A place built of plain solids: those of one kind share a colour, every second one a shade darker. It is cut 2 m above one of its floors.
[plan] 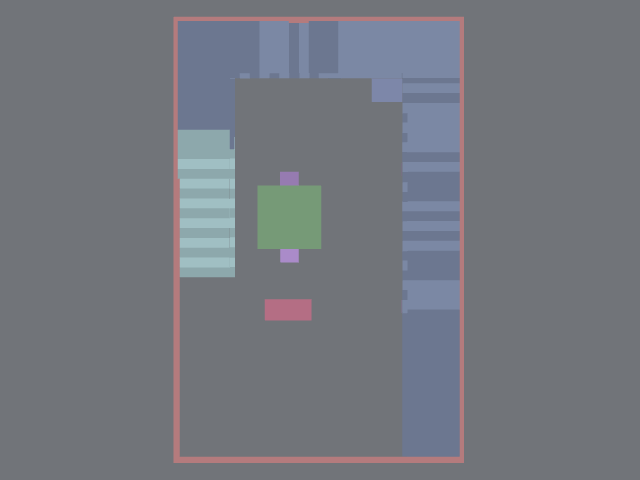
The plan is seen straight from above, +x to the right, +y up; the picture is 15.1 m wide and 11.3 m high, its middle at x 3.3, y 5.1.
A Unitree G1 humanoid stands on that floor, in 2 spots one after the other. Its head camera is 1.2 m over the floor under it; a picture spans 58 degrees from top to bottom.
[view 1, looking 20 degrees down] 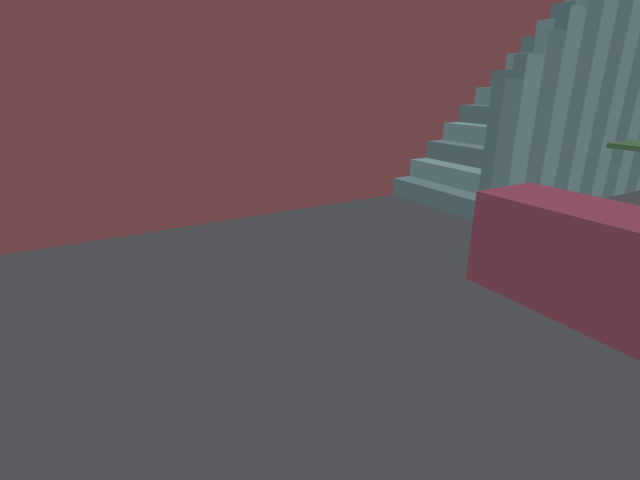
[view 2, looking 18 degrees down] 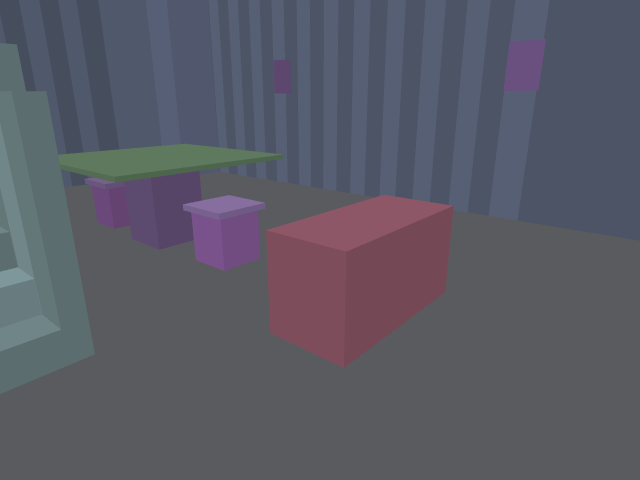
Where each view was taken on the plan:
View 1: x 3.75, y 1.10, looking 150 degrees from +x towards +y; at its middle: ground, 3.51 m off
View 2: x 0.59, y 2.17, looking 40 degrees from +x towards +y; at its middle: chest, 2.01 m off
